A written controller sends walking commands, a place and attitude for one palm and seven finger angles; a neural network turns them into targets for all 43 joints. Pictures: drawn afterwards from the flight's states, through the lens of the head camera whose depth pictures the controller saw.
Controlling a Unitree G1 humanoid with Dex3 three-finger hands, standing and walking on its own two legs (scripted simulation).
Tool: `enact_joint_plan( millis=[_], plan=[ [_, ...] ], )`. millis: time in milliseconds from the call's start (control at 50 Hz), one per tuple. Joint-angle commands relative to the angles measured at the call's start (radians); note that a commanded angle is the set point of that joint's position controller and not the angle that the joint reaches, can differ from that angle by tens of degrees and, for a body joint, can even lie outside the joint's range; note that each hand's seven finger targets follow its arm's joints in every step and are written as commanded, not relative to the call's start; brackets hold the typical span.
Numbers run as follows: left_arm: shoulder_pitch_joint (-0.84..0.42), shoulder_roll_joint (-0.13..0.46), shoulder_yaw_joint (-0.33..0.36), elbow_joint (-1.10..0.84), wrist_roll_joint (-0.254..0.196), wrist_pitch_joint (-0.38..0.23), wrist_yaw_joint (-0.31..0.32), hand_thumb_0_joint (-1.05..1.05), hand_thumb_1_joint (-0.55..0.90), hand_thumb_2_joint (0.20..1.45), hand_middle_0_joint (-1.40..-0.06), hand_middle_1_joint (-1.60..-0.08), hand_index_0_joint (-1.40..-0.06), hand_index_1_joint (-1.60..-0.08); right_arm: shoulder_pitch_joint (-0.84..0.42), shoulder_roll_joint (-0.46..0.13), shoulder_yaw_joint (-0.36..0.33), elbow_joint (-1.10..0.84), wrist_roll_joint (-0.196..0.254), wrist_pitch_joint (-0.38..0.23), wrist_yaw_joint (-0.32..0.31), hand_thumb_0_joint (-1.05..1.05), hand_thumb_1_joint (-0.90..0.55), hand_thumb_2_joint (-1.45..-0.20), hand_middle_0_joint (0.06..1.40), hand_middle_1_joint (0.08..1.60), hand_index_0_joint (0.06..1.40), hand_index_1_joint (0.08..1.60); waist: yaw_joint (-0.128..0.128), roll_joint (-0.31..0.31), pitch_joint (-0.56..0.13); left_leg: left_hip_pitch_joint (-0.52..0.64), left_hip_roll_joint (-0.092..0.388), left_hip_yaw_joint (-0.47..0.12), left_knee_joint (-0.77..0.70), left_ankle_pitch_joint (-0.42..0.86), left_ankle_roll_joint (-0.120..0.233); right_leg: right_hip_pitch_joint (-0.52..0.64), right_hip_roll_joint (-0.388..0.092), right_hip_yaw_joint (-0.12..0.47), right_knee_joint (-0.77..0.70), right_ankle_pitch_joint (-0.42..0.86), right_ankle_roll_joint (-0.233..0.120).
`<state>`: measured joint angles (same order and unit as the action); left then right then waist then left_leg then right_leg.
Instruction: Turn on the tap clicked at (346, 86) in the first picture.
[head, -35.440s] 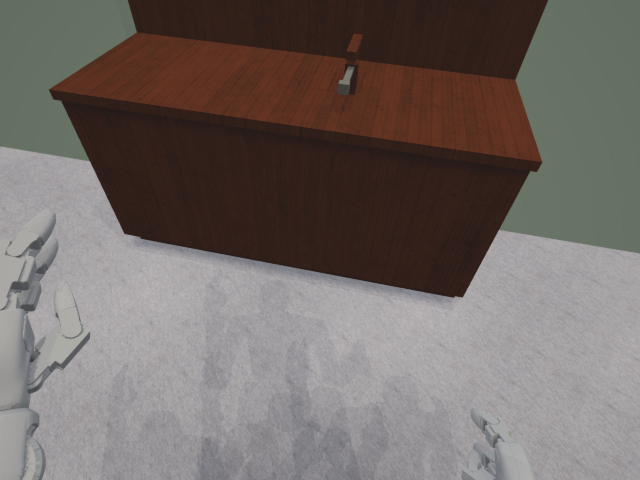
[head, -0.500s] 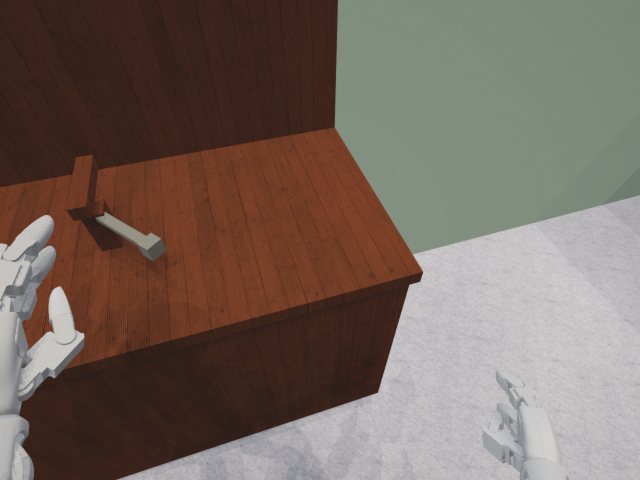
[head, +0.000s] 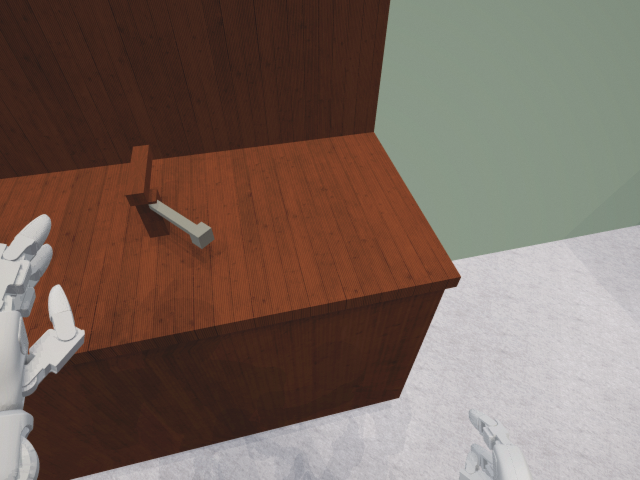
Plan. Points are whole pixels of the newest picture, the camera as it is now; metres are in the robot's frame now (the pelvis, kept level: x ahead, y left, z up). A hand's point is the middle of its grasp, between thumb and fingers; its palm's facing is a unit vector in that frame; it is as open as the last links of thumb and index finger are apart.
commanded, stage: come to a stop and stand still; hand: left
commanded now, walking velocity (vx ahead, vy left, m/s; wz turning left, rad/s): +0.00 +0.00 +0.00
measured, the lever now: (201, 235) +0.47 +0.24 +0.01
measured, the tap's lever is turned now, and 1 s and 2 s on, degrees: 40 40 40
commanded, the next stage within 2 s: look again from close up in 0.02 s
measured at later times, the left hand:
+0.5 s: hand (94, 301) +0.25 +0.26 +0.14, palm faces +0.29 -0.85 -0.44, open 7.4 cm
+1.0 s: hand (71, 295) +0.24 +0.26 +0.17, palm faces +0.40 -0.83 -0.38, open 7.4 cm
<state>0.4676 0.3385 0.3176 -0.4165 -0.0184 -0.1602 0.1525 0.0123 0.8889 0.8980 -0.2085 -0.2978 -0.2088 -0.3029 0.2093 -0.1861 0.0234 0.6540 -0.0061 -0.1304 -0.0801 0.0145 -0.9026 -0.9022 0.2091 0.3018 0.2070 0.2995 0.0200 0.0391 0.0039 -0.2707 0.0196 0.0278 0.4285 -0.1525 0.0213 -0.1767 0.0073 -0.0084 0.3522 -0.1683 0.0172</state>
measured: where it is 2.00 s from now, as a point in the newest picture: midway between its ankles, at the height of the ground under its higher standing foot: outside the picture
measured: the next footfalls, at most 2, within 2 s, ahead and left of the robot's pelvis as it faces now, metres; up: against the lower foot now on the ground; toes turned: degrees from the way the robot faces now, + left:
none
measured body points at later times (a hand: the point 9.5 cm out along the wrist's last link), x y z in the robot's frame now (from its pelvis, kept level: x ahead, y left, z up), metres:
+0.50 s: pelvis +0.03 +0.02 +0.00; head +0.07 +0.04 +0.44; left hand +0.23 +0.30 +0.16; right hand +0.20 -0.21 -0.07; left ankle +0.05 +0.10 -0.74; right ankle +0.01 -0.13 -0.74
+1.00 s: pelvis +0.00 +0.01 -0.01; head +0.03 +0.02 +0.44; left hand +0.21 +0.30 +0.19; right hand +0.19 -0.22 -0.07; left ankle +0.05 +0.10 -0.74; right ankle +0.01 -0.13 -0.74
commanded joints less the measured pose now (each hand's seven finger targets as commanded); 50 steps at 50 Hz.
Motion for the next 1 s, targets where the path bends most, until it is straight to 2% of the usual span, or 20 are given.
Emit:
enact_joint_plan(
  millis=[0,80,100,120,140,160,180,240,340,360,440,560,760,780,800,820,840,860,900,980],
  plan=[
    [-0.117,0.154,0.094,-0.199,-0.016,-0.056,0.015,0.0,0.9,0.9,-0.2,-0.3,-0.2,-0.3,-0.151,-0.139,-0.057,-0.157,0.004,-0.072,-0.017,0.0,-0.9,-0.9,0.2,0.3,0.2,0.3,-0.001,-0.016,-0.121,0.045,0.027,-0.052,-0.079,-0.098,-0.011,0.033,-0.02,0.065,-0.069,0.059,-0.022],
    [-0.144,0.143,0.073,-0.191,-0.019,-0.044,0.015,0.0,0.9,0.9,-0.2,-0.3,-0.2,-0.3,-0.163,-0.14,-0.058,-0.157,0.009,-0.066,-0.02,0.0,-0.9,-0.9,0.2,0.3,0.2,0.3,0.001,-0.005,-0.126,0.087,0.033,-0.048,-0.074,-0.013,-0.011,0.022,-0.019,0.054,-0.062,0.092,-0.017],
    [-1.212,1.01,0.69,-0.471,0.155,-0.159,0.006,0.0,0.9,0.9,-0.2,-0.3,-0.2,-0.3,0.001,-0.173,-0.067,-0.207,-0.027,-0.076,0.006,0.0,-0.9,-0.9,0.2,0.3,0.2,0.3,0.004,-0.252,0.132,-0.137,0.082,-0.046,0.069,-0.043,0.021,-0.172,-0.119,0.118,-0.146,0.073,0.021],
    [-0.615,0.342,0.251,0.13,0.044,-0.114,-0.046,0.0,0.9,0.9,-0.2,-0.3,-0.2,-0.3,-0.082,-0.027,-0.018,-0.124,0.017,-0.066,0.014,0.0,-0.9,-0.9,0.2,0.3,0.2,0.3,-0.005,-0.274,-0.095,0.098,-0.013,-0.055,0.058,0.039,0.023,-0.199,-0.137,0.123,-0.089,-0.056,-0.059],
    [-0.402,0.255,0.216,0.015,-0.016,-0.102,-0.04,0.0,0.9,0.9,-0.2,-0.3,-0.2,-0.3,-0.143,-0.109,-0.076,-0.174,0.031,-0.071,0.027,0.0,-0.9,-0.9,0.2,0.3,0.2,0.3,0.036,-0.036,-0.077,0.194,0.01,-0.002,-0.025,0.054,0.002,-0.16,-0.073,0.122,-0.055,0.016,-0.078],
    [-0.391,0.164,0.111,0.063,-0.004,-0.101,-0.05,0.0,0.9,0.9,-0.2,-0.3,-0.2,-0.3,-0.088,-0.135,-0.088,-0.198,0.027,-0.083,0.031,0.0,-0.9,-0.9,0.2,0.3,0.2,0.3,0.024,0.062,-0.121,0.16,0.028,0.007,-0.025,0.017,-0.007,-0.084,-0.073,0.123,-0.023,0.02,-0.076],
    [-0.352,0.162,0.082,-0.039,-0.015,-0.112,-0.059,0.0,0.9,0.9,-0.2,-0.3,-0.2,-0.3,-0.085,-0.134,-0.087,-0.207,0.031,-0.086,0.038,0.0,-0.9,-0.9,0.2,0.3,0.2,0.3,0.028,0.146,-0.135,0.16,0.039,-0.014,-0.042,0.008,0.001,-0.064,-0.074,0.121,-0.001,0.026,-0.058],
    [-0.161,0.08,0.0,-0.196,-0.024,-0.12,-0.065,0.0,0.9,0.9,-0.2,-0.3,-0.2,-0.3,-0.115,-0.121,-0.074,-0.235,0.038,-0.092,0.078,0.0,-0.9,-0.9,0.2,0.3,0.2,0.3,0.031,0.154,-0.147,0.117,0.059,-0.04,-0.086,-0.059,0.01,-0.002,-0.045,0.07,0.029,-0.005,-0.039],
    [-0.068,0.303,0.245,-0.257,-0.015,-0.117,-0.031,0.0,0.9,0.9,-0.2,-0.3,-0.2,-0.3,-0.116,-0.143,-0.066,-0.263,0.021,-0.07,0.061,0.0,-0.9,-0.9,0.2,0.3,0.2,0.3,0.03,-0.079,-0.106,0.043,0.053,-0.044,-0.09,-0.123,-0.005,-0.009,-0.023,0.041,-0.012,-0.04,-0.027],
    [-0.072,0.261,0.233,-0.236,-0.024,-0.12,-0.034,0.0,0.9,0.9,-0.2,-0.3,-0.2,-0.3,-0.111,-0.133,-0.063,-0.267,0.018,-0.064,0.052,0.0,-0.9,-0.9,0.2,0.3,0.2,0.3,0.021,-0.105,-0.112,0.038,0.05,-0.047,-0.082,-0.1,-0.003,-0.001,-0.03,0.034,-0.005,-0.026,-0.029],
    [-0.189,0.29,0.26,-0.315,-0.034,-0.136,-0.032,0.0,0.9,0.9,-0.2,-0.3,-0.2,-0.3,-0.117,-0.135,-0.059,-0.259,0.017,-0.058,0.031,0.0,-0.9,-0.9,0.2,0.3,0.2,0.3,0.011,0.048,-0.148,0.116,0.058,-0.034,-0.063,0.089,0.0,0.017,-0.028,0.027,0.045,0.113,-0.027],
    [-0.153,0.161,0.113,-0.321,-0.016,-0.117,-0.038,0.0,0.9,0.9,-0.2,-0.3,-0.2,-0.3,-0.077,-0.134,-0.063,-0.23,0.014,-0.089,0.052,0.0,-0.9,-0.9,0.2,0.3,0.2,0.3,0.01,0.093,-0.219,0.261,0.1,-0.034,0.021,0.509,-0.006,-0.003,-0.015,-0.007,0.074,0.201,-0.021],
    [-0.051,0.203,0.192,-0.26,-0.032,-0.095,-0.028,0.0,0.9,0.9,-0.2,-0.3,-0.2,-0.3,-0.104,-0.126,-0.057,-0.246,0.018,-0.029,0.043,0.0,-0.9,-0.9,0.2,0.3,0.2,0.3,0.009,-0.01,-0.166,0.113,0.054,-0.02,0.001,0.217,-0.012,0.046,-0.041,0.029,0.008,0.256,-0.029],
    [-1.123,1.01,0.747,-0.576,0.125,-0.223,-0.041,0.0,0.9,0.9,-0.2,-0.3,-0.2,-0.3,0.011,-0.161,-0.065,-0.214,-0.067,-0.078,0.06,0.0,-0.9,-0.9,0.2,0.3,0.2,0.3,0.018,-0.033,-0.025,0.004,0.072,-0.041,0.099,0.227,-0.005,-0.148,-0.083,0.087,0.004,0.234,-0.038],
    [-0.486,0.346,0.336,0.082,0.016,-0.173,-0.082,0.0,0.9,0.9,-0.2,-0.3,-0.2,-0.3,-0.071,-0.035,-0.029,-0.166,-0.014,-0.077,0.053,0.0,-0.9,-0.9,0.2,0.3,0.2,0.3,0.0,-0.049,-0.187,0.111,0.029,-0.064,-0.016,0.283,-0.001,-0.053,-0.089,0.09,0.074,0.241,-0.086],
    [-0.228,0.289,0.278,-0.043,-0.021,-0.164,-0.073,0.0,0.9,0.9,-0.2,-0.3,-0.2,-0.3,-0.054,-0.111,-0.083,-0.224,0.006,-0.082,0.05,0.0,-0.9,-0.9,0.2,0.3,0.2,0.3,0.036,0.031,-0.186,0.186,0.064,-0.033,0.04,0.36,-0.009,-0.01,-0.064,0.138,0.041,0.305,-0.064],
    [-0.136,0.133,0.161,-0.004,-0.034,-0.131,-0.07,0.0,0.9,0.9,-0.2,-0.3,-0.2,-0.3,-0.033,-0.125,-0.091,-0.241,0.029,-0.087,0.068,0.0,-0.9,-0.9,0.2,0.3,0.2,0.3,0.021,0.167,-0.259,0.26,0.069,-0.015,0.039,0.421,-0.005,0.016,-0.06,0.101,0.104,0.279,-0.068],
    [-0.19,0.164,0.137,-0.167,-0.037,-0.141,-0.073,0.0,0.9,0.9,-0.2,-0.3,-0.2,-0.3,-0.029,-0.14,-0.097,-0.252,0.024,-0.083,0.077,0.0,-0.9,-0.9,0.2,0.3,0.2,0.3,0.014,0.214,-0.283,0.262,0.09,-0.037,0.031,0.457,0.008,0.003,-0.065,0.066,0.127,0.179,-0.052],
    [-0.107,0.126,0.074,-0.249,-0.036,-0.139,-0.074,0.0,0.9,0.9,-0.2,-0.3,-0.2,-0.3,-0.053,-0.141,-0.087,-0.258,0.025,-0.084,0.1,0.0,-0.9,-0.9,0.2,0.3,0.2,0.3,0.019,0.166,-0.245,0.199,0.119,-0.053,0.018,0.407,0.014,0.008,-0.05,0.041,0.126,0.089,-0.039],
    [-0.039,0.169,0.114,-0.217,-0.034,-0.105,-0.046,0.0,0.9,0.9,-0.2,-0.3,-0.2,-0.3,-0.071,-0.139,-0.072,-0.268,0.035,-0.075,0.084,0.0,-0.9,-0.9,0.2,0.3,0.2,0.3,0.016,-0.105,-0.141,0.042,0.076,-0.05,-0.003,0.031,0.004,0.024,-0.061,0.058,0.041,0.068,-0.026]
  ],
)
